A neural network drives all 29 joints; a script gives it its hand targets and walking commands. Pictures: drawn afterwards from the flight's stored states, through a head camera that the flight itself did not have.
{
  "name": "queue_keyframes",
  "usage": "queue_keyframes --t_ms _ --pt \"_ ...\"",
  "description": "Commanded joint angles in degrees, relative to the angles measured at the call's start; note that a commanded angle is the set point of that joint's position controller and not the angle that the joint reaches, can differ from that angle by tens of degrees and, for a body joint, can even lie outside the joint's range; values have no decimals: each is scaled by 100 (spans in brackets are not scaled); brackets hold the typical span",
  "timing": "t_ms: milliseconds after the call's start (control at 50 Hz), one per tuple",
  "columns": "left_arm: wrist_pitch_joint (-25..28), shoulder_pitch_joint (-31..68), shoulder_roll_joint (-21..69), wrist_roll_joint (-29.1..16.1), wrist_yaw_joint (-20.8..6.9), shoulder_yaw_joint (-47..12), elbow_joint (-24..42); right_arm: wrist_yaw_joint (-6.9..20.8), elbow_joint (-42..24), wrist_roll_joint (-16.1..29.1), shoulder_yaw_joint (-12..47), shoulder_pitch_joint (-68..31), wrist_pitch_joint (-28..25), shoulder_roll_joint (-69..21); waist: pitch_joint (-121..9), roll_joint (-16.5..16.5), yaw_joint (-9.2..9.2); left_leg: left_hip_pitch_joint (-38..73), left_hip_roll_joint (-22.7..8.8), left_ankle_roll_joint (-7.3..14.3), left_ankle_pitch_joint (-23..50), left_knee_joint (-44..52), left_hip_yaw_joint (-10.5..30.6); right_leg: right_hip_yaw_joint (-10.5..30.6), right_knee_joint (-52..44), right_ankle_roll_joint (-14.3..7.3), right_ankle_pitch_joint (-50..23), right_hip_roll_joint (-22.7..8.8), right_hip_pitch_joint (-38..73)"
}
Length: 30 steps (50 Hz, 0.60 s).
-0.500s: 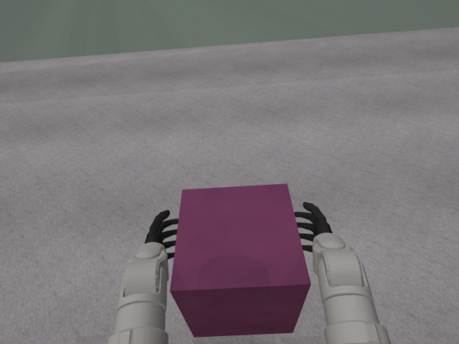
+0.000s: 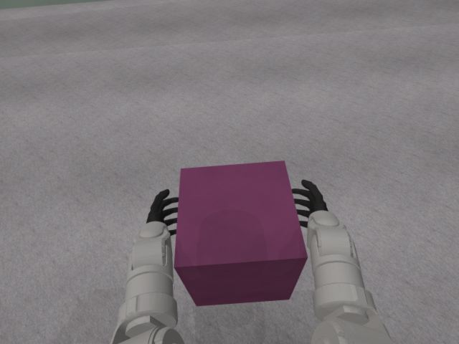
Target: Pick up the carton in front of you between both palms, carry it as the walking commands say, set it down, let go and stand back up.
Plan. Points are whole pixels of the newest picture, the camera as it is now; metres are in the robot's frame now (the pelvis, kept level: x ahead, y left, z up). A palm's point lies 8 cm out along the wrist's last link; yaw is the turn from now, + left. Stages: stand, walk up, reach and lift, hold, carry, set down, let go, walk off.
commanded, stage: set down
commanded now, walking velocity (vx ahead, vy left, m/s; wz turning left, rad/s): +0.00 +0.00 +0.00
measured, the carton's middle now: (238, 237) +0.35 +0.00 -0.08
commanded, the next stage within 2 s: none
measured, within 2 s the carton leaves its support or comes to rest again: neither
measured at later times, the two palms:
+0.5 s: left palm (177, 246) +0.39 +0.15 -0.18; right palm (295, 240) +0.38 -0.15 -0.18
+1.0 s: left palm (188, 251) +0.44 +0.15 -0.33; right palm (286, 253) +0.42 -0.15 -0.34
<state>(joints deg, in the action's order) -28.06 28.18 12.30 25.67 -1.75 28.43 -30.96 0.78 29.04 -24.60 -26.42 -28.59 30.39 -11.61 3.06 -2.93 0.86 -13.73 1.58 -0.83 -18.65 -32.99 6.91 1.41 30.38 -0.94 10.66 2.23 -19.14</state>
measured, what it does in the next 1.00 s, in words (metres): lowers itself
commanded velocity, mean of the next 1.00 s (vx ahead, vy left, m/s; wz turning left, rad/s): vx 0.00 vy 0.00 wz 0.00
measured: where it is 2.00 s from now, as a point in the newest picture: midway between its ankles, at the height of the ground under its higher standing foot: outside the picture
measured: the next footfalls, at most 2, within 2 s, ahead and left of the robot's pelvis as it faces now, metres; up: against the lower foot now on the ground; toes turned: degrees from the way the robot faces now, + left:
none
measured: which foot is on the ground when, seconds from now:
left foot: down 0.00-1.00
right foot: down 0.00-1.00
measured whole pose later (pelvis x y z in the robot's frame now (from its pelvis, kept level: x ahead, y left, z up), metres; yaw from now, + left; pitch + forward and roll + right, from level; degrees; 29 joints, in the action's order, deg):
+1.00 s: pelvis -0.06 +0.01 -0.24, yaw +2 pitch +47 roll +3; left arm -14.9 60.8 -3.0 9.9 1.8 24.6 -41.9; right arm -6.3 33.4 -13.8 -26.9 -57.0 16.7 -3.7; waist -7.2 -1.2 0.9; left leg -108.6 7.9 -3.0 -34.0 -95.3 3.8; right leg 5.8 91.1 2.6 23.0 5.1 -115.1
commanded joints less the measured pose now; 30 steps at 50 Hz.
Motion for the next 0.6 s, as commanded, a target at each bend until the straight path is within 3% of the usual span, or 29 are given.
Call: queue_keyframes --t_ms 0,60,140,260,320,460,580 --pt "664 2551 3651 -637 -932 -1750 -499 975 633 652 1751 -2324 -684 -3717 -1217 281 8 -2091 467 214 550 346 -309 272 179 68 -1038 216 1150" --pt "1288 2576 3657 -724 -852 -1978 -472 935 640 653 1939 -2372 -1346 -3705 -2009 244 -35 -2534 551 112 1047 -47 -349 236 683 87 -1712 279 775" --pt "1962 2929 4177 -1104 -780 -2795 -452 963 587 988 2691 -2816 -2040 -4094 -3451 202 -41 -3101 615 -61 1634 -697 -353 179 1469 93 -2267 390 383" --pt "2284 3574 4539 -1788 -679 -4057 117 1031 112 1410 3720 -3376 -2372 -4437 -6077 244 79 -3699 649 -233 2664 -1776 -353 117 2611 119 -3119 458 -218" --pt "2134 3784 4589 -1957 -671 -4268 247 1090 26 1493 3824 -3540 -2223 -4461 -6494 213 137 -3986 654 -282 2492 -2140 -377 15 2922 152 -2655 497 -1021" --pt "1520 4459 4605 -1784 -968 -3724 -268 1289 644 1311 3249 -4045 -1631 -4571 -5615 85 154 -5226 740 -227 661 -2637 -557 -223 3362 168 -743 541 -2935" --pt "1365 5051 4416 -1708 -1118 -3274 -689 1231 909 1251 2938 -4635 -1448 -4654 -5786 196 85 -6255 830 -166 268 -3277 -719 -277 3958 231 -486 566 -3567"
